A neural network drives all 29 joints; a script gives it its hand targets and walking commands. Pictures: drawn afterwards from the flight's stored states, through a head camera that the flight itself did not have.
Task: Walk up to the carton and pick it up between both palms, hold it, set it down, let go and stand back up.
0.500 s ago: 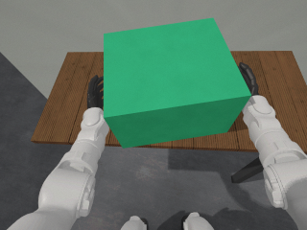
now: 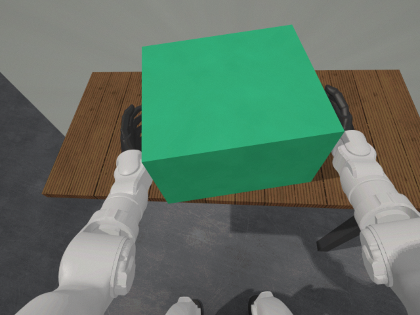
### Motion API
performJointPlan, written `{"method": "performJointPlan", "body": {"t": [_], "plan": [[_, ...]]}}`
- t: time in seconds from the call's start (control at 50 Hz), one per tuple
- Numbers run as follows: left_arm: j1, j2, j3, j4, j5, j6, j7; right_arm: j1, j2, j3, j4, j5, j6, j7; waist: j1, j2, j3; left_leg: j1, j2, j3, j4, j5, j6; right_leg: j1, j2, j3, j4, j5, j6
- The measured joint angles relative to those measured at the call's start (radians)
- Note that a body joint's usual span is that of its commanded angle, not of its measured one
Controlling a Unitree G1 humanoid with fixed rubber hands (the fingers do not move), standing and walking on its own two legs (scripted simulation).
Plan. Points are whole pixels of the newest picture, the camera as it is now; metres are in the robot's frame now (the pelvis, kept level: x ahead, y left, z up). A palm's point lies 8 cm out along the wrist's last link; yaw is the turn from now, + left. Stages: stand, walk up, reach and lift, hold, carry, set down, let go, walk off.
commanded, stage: reach and lift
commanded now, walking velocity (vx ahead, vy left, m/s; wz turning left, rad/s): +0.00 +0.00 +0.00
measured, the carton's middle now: (228, 116) +0.49 -0.01 +0.03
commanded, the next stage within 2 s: none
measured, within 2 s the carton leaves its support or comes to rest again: leaves its support in 1.28 s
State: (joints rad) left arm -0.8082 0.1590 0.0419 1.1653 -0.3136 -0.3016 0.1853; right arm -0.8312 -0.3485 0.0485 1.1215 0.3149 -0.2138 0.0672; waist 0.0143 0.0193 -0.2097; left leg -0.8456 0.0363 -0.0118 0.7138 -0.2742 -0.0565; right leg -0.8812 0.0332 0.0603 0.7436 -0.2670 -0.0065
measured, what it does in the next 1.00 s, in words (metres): stands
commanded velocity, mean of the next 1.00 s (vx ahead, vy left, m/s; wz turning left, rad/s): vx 0.00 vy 0.00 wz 0.00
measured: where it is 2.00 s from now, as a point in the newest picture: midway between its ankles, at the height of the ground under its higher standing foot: outside the picture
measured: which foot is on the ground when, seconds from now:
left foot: down 0.00-1.00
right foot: down 0.00-1.00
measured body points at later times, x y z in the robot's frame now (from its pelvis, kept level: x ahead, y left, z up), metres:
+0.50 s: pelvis +0.00 +0.00 +0.01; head +0.10 -0.03 +0.45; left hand +0.43 +0.18 +0.04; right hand +0.45 -0.22 +0.05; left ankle +0.02 +0.15 -0.70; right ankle +0.03 -0.11 -0.70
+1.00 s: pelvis +0.00 +0.00 +0.01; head +0.09 -0.03 +0.45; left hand +0.42 +0.18 +0.04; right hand +0.44 -0.22 +0.05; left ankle +0.02 +0.15 -0.70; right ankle +0.03 -0.11 -0.70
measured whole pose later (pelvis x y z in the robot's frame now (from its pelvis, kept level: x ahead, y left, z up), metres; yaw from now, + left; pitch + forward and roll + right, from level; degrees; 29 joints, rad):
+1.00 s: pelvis +0.00 +0.00 +0.01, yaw +0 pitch +26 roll +1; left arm -0.76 0.14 0.02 1.29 -0.38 -0.49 0.15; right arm -0.80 -0.31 0.00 1.18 0.18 -0.34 0.07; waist 0.01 0.04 -0.29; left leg -0.85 0.04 -0.01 0.58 -0.20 -0.05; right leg -0.88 0.03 0.06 0.61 -0.19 -0.01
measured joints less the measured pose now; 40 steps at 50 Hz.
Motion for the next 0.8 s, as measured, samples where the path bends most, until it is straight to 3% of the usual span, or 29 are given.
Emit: {"method": "performJointPlan", "body": {"t": [0.1, 0.24, 0.46, 0.8], "plan": [[0.0, -0.013, 0.052, 0.042, 0.046, -0.052, -0.014, 0.0, 0.013, -0.033, 0.01, -0.084, -0.029, -0.001, 0.0, 0.008, -0.016, 0.0, 0.001, 0.0, -0.028, 0.015, 0.0, 0.0, 0.0, 0.0, -0.028, 0.016, 0.0], [0.0, -0.014, 0.064, 0.095, 0.055, -0.134, -0.026, 0.001, 0.026, -0.049, 0.025, -0.127, -0.082, 0.0, 0.0, 0.019, -0.036, 0.0, 0.002, 0.0, -0.087, 0.051, 0.001, 0.0, 0.0, 0.0, -0.087, 0.052, 0.0], [0.002, -0.015, 0.053, 0.126, 0.044, -0.196, -0.029, 0.001, 0.032, -0.051, 0.059, -0.131, -0.148, 0.0, 0.0, 0.023, -0.045, 0.0, 0.003, 0.0, -0.111, 0.067, 0.001, 0.0, 0.0, 0.0, -0.11, 0.067, 0.0], [0.018, -0.015, 0.012, 0.128, -0.015, -0.204, -0.032, 0.017, 0.036, -0.051, 0.061, -0.131, -0.155, 0.001, 0.0, 0.024, -0.067, 0.0, 0.004, 0.0, -0.131, 0.076, 0.002, 0.0, 0.0, 0.0, -0.131, 0.077, 0.0]]}}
